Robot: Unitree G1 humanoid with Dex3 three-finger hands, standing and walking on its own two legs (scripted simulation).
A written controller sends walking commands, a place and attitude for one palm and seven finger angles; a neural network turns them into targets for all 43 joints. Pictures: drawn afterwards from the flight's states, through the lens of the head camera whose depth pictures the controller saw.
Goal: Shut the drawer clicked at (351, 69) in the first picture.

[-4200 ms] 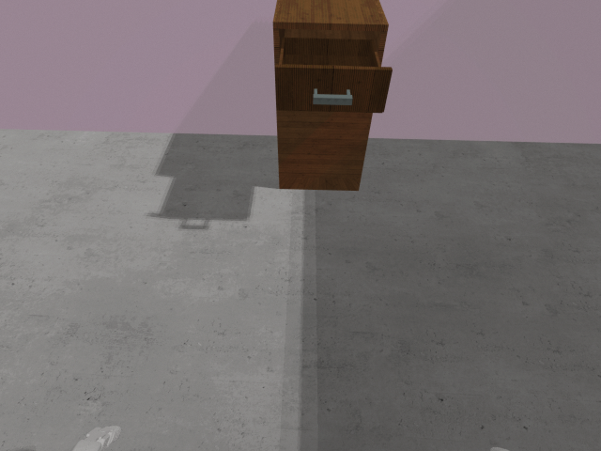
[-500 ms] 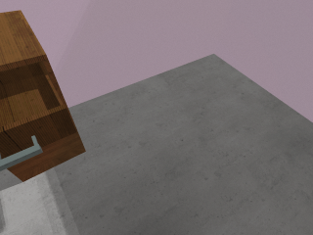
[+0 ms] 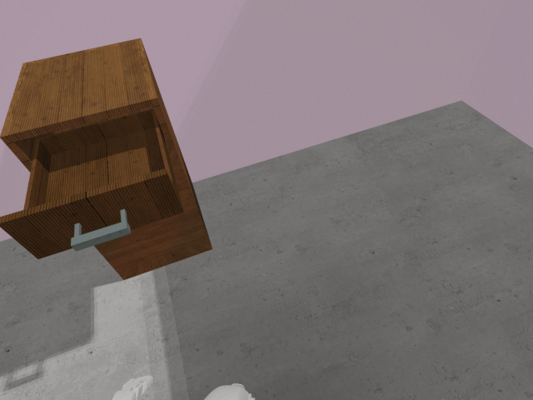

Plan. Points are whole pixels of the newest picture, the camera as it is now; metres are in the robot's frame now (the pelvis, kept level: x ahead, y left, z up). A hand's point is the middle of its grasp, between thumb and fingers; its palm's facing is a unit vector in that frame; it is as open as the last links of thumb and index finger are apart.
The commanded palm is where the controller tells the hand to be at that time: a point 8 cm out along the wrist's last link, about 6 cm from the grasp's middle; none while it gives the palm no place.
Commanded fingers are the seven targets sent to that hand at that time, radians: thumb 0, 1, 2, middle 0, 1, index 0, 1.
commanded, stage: turn to face it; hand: left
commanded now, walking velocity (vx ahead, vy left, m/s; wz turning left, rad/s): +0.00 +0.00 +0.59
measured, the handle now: (101, 228) +0.48 +0.39 -0.09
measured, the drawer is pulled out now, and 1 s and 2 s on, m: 0.29 0.29 0.29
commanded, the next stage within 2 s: take the last steps up to it in 0.48 s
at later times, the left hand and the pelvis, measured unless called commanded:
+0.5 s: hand out of the picture -0.09 +0.24 -0.19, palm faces +0.32 -0.91 -0.26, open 7.4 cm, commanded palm none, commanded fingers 0.00 0.90 0.90 -0.20 -0.30 -0.20 -0.30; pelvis -0.01 +0.04 -0.01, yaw +15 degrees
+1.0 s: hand out of the picture -0.01 +0.19 -0.16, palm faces +0.39 -0.89 -0.22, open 7.3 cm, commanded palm none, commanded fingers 0.00 0.90 0.90 -0.20 -0.30 -0.20 -0.30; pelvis +0.04 +0.02 +0.01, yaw +20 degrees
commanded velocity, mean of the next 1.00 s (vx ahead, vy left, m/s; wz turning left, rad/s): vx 0.13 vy -0.01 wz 0.22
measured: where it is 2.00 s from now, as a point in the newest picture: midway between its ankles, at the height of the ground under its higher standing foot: (246, 398)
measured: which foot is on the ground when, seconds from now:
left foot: up 0.00-0.38, down 0.40-0.84, up 0.86-1.00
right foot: down 0.00-0.40, up 0.42-0.82, down 0.84-1.00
